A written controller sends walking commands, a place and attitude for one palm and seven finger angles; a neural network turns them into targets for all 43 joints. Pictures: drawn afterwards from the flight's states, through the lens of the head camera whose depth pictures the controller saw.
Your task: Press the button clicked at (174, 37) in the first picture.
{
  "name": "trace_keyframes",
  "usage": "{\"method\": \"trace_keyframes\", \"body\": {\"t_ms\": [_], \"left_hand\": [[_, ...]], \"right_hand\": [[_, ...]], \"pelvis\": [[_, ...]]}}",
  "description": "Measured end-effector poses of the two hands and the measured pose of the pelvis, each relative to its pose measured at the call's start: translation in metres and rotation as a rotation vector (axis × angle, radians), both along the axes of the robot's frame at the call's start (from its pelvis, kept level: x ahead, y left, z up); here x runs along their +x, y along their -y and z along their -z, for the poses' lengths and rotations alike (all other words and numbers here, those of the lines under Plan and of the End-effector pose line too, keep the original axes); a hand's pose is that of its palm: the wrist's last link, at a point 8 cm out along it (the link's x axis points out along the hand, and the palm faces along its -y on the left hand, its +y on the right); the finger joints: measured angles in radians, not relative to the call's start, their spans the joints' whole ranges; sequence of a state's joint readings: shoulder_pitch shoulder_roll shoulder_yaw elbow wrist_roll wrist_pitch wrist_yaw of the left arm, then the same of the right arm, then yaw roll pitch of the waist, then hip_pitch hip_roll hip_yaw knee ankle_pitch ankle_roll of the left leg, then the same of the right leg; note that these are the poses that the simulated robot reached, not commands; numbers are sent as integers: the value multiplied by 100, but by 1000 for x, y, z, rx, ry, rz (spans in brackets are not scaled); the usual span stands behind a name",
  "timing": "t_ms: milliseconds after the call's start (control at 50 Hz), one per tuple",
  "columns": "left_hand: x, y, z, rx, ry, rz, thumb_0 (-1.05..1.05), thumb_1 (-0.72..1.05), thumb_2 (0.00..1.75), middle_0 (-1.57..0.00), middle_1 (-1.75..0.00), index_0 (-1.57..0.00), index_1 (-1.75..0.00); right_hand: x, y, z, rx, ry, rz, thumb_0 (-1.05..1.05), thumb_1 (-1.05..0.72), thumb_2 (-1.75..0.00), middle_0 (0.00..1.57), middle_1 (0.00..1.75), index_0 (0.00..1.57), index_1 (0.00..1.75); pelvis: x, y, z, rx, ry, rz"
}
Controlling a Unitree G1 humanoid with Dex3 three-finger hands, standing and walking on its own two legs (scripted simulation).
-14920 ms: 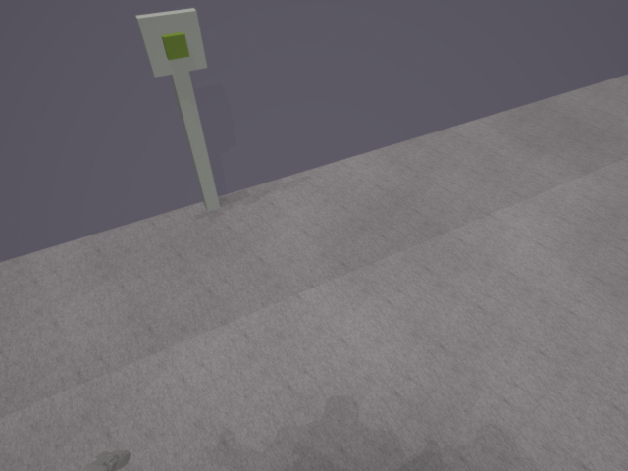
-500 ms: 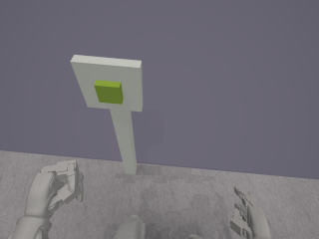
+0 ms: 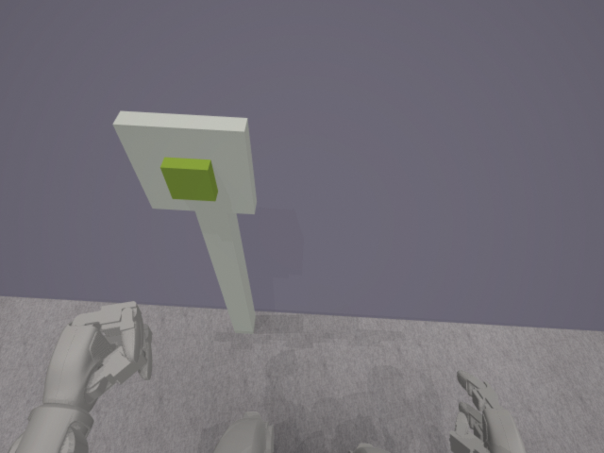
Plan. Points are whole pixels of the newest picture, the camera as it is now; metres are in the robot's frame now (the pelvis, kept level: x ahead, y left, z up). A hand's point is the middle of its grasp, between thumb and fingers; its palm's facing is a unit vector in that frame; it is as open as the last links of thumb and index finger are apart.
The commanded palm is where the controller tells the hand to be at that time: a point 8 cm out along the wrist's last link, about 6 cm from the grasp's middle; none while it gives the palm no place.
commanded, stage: raise the hand and make a fist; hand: left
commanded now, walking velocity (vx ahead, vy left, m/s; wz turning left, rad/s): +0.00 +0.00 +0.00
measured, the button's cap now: (191, 178) +0.49 +0.20 +0.06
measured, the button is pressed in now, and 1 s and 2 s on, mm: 0 0 0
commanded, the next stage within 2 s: aim a knuckle at the button in 0.02 s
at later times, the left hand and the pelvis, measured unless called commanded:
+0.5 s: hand (171, 306) +0.28 +0.18 +0.05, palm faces -0.01 -1.00 -0.06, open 3.1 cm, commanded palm +0.26 +0.24 +0.05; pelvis +0.01 -0.02 +0.00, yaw +0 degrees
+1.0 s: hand (192, 271) +0.34 +0.17 +0.03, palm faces -0.02 -1.00 -0.04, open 3.1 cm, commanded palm +0.32 +0.23 +0.04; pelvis +0.01 -0.01 -0.01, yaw -1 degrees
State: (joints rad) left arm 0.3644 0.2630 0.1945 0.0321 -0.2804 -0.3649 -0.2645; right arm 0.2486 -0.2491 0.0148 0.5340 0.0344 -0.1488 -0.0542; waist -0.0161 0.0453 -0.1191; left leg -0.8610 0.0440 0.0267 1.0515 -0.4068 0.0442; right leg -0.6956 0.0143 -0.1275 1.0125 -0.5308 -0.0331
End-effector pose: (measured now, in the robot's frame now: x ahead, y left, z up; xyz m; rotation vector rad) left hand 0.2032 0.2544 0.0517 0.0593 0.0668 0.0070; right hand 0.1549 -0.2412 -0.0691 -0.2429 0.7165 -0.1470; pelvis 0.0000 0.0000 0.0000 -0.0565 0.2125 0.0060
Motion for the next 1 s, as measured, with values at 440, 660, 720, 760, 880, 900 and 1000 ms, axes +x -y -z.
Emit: {"method": "trace_keyframes", "body": {"t_ms": [440, 660, 720, 760, 880, 900, 1000], "left_hand": [[52, 22, 3, -7, 35, 35, 2, 90, 90, -130, -150, -130, -150], [71, 19, 9, -10, 12, 6, 2, 90, 90, -130, -150, -130, -150], [76, 22, 12, -13, 26, 15, 2, 90, 90, -130, -150, -130, -150], [81, 22, 13, -13, 41, 14, 2, 90, 90, -130, -150, -130, -150], [100, 22, 13, -15, 67, 13, 2, 90, 90, -130, -150, -130, -150], [103, 24, 13, -16, 66, 17, 2, 90, 90, -130, -150, -130, -150], [118, 28, 15, -23, 54, 28, 2, 90, 90, -130, -150, -130, -150]], "right_hand": [[10, 17, 15, 5, -35, 5, 1, -90, -90, 21, 30, 21, 30], [-4, 30, 20, -1, -99, 41, 1, -90, -90, 21, 30, 21, 30], [-7, 31, 22, -10, -113, 44, 1, -90, -90, 21, 30, 21, 30], [-8, 31, 24, -15, -121, 46, 1, -90, -90, 21, 30, 21, 30], [-13, 28, 29, -9, -139, 52, 1, -90, -90, 21, 30, 21, 30], [-14, 27, 30, -7, -141, 52, 1, -90, -90, 21, 30, 21, 30], [-22, 22, 32, 5, -160, 60, 1, -90, -90, 21, 30, 21, 30]], "pelvis": [[11, 18, 5, 17, -35, 8], [16, 18, 3, 27, -49, 17], [15, 18, 5, 28, -54, 19], [13, 17, 6, 26, -56, 18], [9, 15, 9, 22, -62, 18], [8, 14, 9, 22, -63, 19], [6, 12, 9, 23, -68, 25]]}}
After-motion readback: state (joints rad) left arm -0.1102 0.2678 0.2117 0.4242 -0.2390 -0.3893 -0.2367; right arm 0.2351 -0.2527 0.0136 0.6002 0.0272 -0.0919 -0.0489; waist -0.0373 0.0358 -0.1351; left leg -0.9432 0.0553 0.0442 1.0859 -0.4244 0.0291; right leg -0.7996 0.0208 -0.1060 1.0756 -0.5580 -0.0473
